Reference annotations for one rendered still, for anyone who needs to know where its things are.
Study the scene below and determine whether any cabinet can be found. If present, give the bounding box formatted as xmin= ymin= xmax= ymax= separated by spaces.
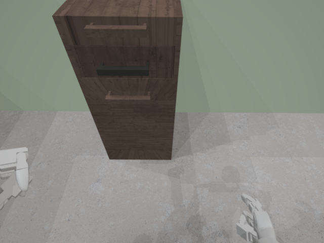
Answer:
xmin=52 ymin=0 xmax=183 ymax=160

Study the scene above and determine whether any left robot hand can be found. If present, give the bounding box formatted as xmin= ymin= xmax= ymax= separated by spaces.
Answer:
xmin=0 ymin=147 xmax=33 ymax=210

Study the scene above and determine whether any right robot hand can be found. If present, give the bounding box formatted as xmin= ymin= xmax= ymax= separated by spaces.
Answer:
xmin=236 ymin=193 xmax=276 ymax=243

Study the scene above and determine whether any handle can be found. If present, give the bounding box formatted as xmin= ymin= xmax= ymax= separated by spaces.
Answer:
xmin=96 ymin=62 xmax=149 ymax=76
xmin=105 ymin=95 xmax=150 ymax=104
xmin=84 ymin=25 xmax=147 ymax=37

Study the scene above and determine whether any drawer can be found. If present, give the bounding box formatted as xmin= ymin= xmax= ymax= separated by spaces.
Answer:
xmin=71 ymin=45 xmax=174 ymax=78

